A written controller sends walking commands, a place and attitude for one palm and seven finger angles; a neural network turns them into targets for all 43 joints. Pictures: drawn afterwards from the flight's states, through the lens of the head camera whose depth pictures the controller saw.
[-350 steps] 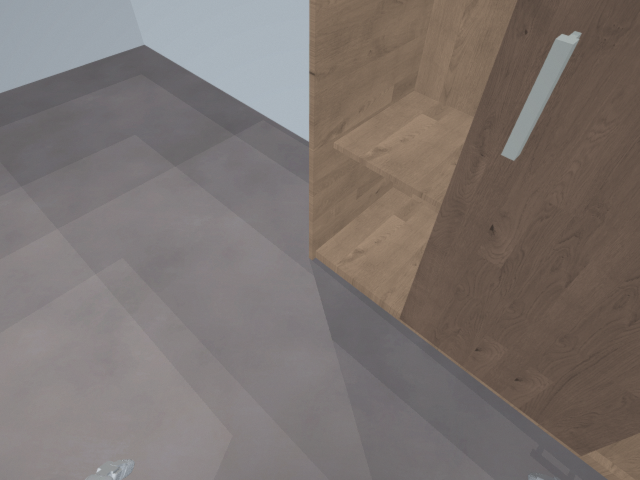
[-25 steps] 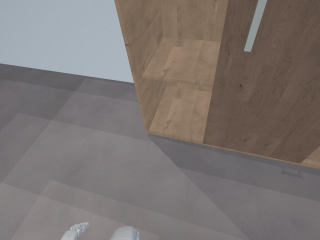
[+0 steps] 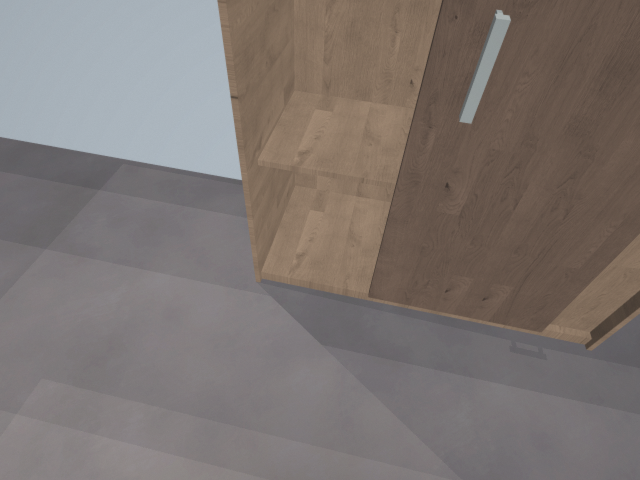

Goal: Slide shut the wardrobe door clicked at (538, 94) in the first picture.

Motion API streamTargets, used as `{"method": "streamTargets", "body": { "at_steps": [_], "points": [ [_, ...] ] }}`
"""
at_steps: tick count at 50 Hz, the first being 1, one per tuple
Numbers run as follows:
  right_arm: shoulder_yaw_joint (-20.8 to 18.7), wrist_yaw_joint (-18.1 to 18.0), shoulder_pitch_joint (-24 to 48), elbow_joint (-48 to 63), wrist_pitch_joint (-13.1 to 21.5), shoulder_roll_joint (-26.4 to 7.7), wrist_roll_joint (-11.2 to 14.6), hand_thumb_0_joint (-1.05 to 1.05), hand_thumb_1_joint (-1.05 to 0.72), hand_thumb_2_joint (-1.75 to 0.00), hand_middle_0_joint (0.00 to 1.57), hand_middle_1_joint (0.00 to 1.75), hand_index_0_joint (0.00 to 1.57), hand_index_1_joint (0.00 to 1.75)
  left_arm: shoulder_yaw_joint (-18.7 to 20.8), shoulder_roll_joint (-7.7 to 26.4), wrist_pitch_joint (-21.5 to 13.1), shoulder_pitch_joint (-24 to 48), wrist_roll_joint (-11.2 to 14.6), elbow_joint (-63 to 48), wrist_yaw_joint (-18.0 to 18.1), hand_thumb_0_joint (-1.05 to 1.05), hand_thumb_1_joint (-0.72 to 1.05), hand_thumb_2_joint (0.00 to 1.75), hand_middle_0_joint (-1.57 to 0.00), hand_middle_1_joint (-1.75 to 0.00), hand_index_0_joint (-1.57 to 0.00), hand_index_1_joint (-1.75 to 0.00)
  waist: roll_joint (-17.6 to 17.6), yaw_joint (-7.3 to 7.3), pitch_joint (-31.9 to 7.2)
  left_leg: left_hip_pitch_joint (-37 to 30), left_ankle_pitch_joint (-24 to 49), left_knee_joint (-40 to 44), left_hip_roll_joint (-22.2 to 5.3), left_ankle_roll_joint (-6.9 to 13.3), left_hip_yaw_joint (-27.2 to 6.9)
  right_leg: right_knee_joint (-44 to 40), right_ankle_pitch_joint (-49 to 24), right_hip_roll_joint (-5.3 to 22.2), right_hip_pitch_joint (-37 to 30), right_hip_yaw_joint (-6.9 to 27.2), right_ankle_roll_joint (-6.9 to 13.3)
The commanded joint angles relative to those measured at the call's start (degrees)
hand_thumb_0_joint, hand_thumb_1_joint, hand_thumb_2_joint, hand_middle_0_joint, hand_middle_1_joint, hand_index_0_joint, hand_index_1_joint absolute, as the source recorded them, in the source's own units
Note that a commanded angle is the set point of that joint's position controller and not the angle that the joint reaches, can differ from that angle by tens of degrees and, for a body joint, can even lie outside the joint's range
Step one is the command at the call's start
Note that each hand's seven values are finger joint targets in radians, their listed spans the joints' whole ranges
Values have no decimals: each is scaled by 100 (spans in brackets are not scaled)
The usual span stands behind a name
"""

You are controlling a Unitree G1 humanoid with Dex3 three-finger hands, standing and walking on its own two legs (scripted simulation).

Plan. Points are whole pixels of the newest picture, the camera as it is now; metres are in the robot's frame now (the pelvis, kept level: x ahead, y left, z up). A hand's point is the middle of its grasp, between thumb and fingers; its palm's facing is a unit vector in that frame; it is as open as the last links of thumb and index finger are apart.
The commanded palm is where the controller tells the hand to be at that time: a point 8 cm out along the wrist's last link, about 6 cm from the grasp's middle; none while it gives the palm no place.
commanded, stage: take the last steps up to it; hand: right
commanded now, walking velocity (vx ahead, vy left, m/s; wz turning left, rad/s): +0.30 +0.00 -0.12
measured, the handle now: (481, 68) +0.81 -0.21 +0.15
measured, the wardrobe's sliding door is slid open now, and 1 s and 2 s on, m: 0.41 0.41 0.41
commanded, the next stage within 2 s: come to a stop and stand still in 1.10 s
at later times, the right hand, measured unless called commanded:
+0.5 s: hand out of the picture -0.08 -0.18 -0.17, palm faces +0.23 +0.97 -0.11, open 7.4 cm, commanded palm none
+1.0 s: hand (492, 387) +0.33 -0.26 -0.17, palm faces -0.03 +0.98 -0.18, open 7.4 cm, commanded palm none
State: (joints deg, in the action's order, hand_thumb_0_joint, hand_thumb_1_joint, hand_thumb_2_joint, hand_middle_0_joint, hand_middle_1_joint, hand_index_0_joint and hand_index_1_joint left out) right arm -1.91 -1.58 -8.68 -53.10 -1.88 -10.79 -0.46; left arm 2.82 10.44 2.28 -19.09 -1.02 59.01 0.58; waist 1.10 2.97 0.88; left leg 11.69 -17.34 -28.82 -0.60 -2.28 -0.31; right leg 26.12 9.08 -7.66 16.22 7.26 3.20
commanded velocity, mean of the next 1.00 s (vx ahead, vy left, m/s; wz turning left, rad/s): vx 0.29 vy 0.06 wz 0.03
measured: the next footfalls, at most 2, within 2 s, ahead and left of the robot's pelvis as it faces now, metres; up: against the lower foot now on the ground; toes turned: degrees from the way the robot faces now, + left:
right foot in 0.48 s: +0.13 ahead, -0.17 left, +0.00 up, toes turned -11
left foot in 1.10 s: +0.42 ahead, +0.05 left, +0.00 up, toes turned +8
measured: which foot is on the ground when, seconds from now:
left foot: down 0.00-0.50, up 0.52-1.00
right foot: down 0.00-0.00, up 0.02-0.46, down 0.48-1.00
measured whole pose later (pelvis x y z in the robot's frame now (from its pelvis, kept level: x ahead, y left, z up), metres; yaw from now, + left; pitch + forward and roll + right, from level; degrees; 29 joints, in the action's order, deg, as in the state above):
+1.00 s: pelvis +0.23 -0.08 +0.00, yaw +0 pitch -2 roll +0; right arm -3.3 1.4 -6.9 -58.5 -1.4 -10.8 -1.5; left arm 1.3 5.3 -3.5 -28.2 -1.8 66.7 2.1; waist -0.4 3.9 3.6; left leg 32.3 -10.3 -46.8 -4.7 0.0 5.7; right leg 18.7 22.5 0.7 -5.4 -11.1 1.0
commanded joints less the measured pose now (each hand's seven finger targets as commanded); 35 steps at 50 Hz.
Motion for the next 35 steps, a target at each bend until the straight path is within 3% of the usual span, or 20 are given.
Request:
{"method": "streamTargets", "body": {
  "at_steps": [1, 2, 3, 5, 6, 7, 10, 16, 20, 22, 23, 24, 25, 26, 27, 28, 29, 30, 32, 35],
  "points": [
    [-274, -80, -886, 65, 205, -1290, -73, 0, -90, -90, 20, 30, 20, 30, 168, 606, -148, 285, -17, -524, 9, 0, 90, 90, -20, -30, -20, -30, -1407, -555, 108, -817, -1805, 2213, -2395, 1057, -2599, 1932, 2055, 304, 1842, -190, -338],
    [-263, -67, -706, 129, 187, -1264, -68, 0, -90, -90, 20, 30, 20, 30, 247, 695, -101, 292, -78, -556, -58, 0, 90, 90, -20, -30, -20, -30, -844, -412, 373, -158, -2255, 2383, -2365, 1168, -2402, 2704, 1863, 436, 1803, -181, -317],
    [-279, -60, -585, 100, 281, -1077, -36, 0, -90, -90, 20, 30, 20, 30, 246, 691, -46, 221, -109, -433, -90, 0, 90, 90, -20, -30, -20, -30, -1209, -306, 597, -50, -2184, 2455, -2003, 978, -2242, 3017, 1521, 606, 1988, -152, -314],
    [-141, -27, -689, -75, 394, -676, -19, 0, -90, -90, 20, 30, 20, 30, 258, 604, -74, 25, -107, -242, -151, 0, 90, 90, -20, -30, -20, -30, -781, -167, 760, 9, -1362, 2275, -1541, 715, -1404, 3427, 871, 774, 1843, -338, -342],
    [-126, -5, -791, -119, 447, -605, -26, 0, -90, -90, 20, 30, 20, 30, 235, 484, -91, -82, -103, -183, -161, 0, 90, 90, -20, -30, -20, -30, -707, -148, 747, -137, -923, 2200, -1378, 648, -1033, 3559, 610, 782, 1892, -438, -390],
    [-113, 0, -986, -196, 486, -525, -26, 0, -90, -90, 20, 30, 20, 30, 230, 443, -102, -56, -103, -161, -159, 0, 90, 90, -20, -30, -20, -30, -700, -204, 738, -197, -691, 2185, -1341, 643, -888, 3651, 449, 843, 1922, -491, -427],
    [-68, -1, -1440, -420, 549, -389, -47, 0, -90, -90, 20, 30, 20, 30, 235, 415, -122, 217, -92, -231, -168, 0, 90, 90, -20, -30, -20, -30, -925, -346, 829, -363, -570, 2255, -1350, 671, -764, 3572, 175, 1033, 2110, -562, -489],
    [-104, 11, -2009, -771, 604, -457, -134, 0, -90, -90, 20, 30, 20, 30, 165, 336, -223, 1000, -65, -444, -204, 0, 90, 90, -20, -30, -20, -30, -1000, -552, 903, -530, -391, 2199, -1558, 1007, -881, 2404, 507, 1303, 1986, -883, -506],
    [-140, 19, -2123, -993, 557, -525, -158, 0, -90, -90, 20, 30, 20, 30, 62, 121, -388, 1202, -17, -458, -197, 0, 90, 90, -20, -30, -20, -30, -1193, -597, 678, -382, 723, 1629, -1501, 976, -574, 1069, 917, 1118, 839, -1251, -397],
    [-154, 26, -2070, -1053, 517, -503, -101, 0, -90, -90, 20, 30, 20, 30, 51, 162, -485, 653, -18, -227, -137, 0, 90, 90, -20, -30, -20, -30, -940, -357, 377, 34, 1012, 1002, -1208, 787, -245, 228, 352, 888, -460, -1538, -376],
    [-139, 37, -2051, -1079, 497, -409, -76, 0, -90, -90, 20, 30, 20, 30, 84, 382, -554, 27, -14, 2, -73, 0, 90, 90, -20, -30, -20, -30, -426, -74, -11, 289, 1291, 88, -935, 637, -8, -213, 254, 947, -1463, -1419, -351],
    [-89, 69, -2250, -1033, 477, -116, -18, 0, -90, -90, 20, 30, 20, 30, 224, 936, -609, -652, -47, 201, 4, 0, 90, 90, -20, -30, -20, -30, 855, 155, -626, 1237, 325, -1296, -479, 391, 381, -356, 447, 2116, -2717, -89, -62],
    [-17, 90, -2033, -850, 471, 57, -26, 0, -90, -90, 20, 30, 20, 30, 328, 1439, -571, -1248, -32, 291, 49, 0, 90, 90, -20, -30, -20, -30, 1731, 323, -808, 2163, -1595, -2643, -114, 205, 639, -935, 491, 3228, -2997, 1345, 365],
    [-80, 67, -1759, -766, 412, -155, -84, 0, -90, -90, 20, 30, 20, 30, 318, 1435, -496, -1101, -42, 252, 63, 0, 90, 90, -20, -30, -20, -30, 1260, 315, -515, 2262, -1695, -3238, -310, 302, 278, -1306, 1403, 3434, -2373, 1446, 541],
    [-104, 73, -1454, -799, 360, -148, -114, 0, -90, -90, 20, 30, 20, 30, 261, 1122, -513, -783, -53, 238, 104, 0, 90, 90, -20, -30, -20, -30, 1178, 286, -24, 2406, -1220, -3635, -492, 299, 129, -1543, 1495, 3199, -1798, 1266, 436],
    [-133, 128, -1298, -839, 361, -151, -111, 0, -90, -90, 20, 30, 20, 30, 172, 848, -528, -443, -39, 170, 116, 0, 90, 90, -20, -30, -20, -30, 704, 137, 463, 2386, -694, -3760, -641, 308, 75, -1581, 1146, 2995, -1242, 881, 380],
    [-148, 177, -1301, -906, 358, -71, -122, 0, -90, -90, 20, 30, 20, 30, 101, 624, -567, -222, -38, 116, 117, 0, 90, 90, -20, -30, -20, -30, 487, -23, 680, 2246, -312, -3733, -707, 270, 85, -1620, 581, 2793, -878, 452, 275],
    [-138, 211, -1446, -981, 344, -1, -104, 0, -90, -90, 20, 30, 20, 30, 64, 487, -629, -145, -13, 142, 132, 0, 90, 90, -20, -30, -20, -30, 376, -167, 672, 2047, -35, -3669, -733, 212, 148, -1643, 106, 2650, -762, 97, 192],
    [-168, 203, -1683, -1057, 271, 147, -136, 0, -90, -90, 20, 30, 20, 30, 62, 256, -704, -262, -16, 143, 160, 0, 90, 90, -20, -30, -20, -30, 454, -277, 462, 2005, 359, -3669, -633, 124, 177, -1564, -924, 2405, -916, -518, 4],
    [-204, 206, -1591, -1006, 189, 94, -124, 0, -90, -90, 20, 30, 20, 30, 16, 220, -734, -394, 20, 179, 185, 0, 90, 90, -20, -30, -20, -30, 580, -354, 471, 2259, 699, -3778, -509, 98, 183, -1454, -1889, 2265, -1045, -858, -214]
  ]
}}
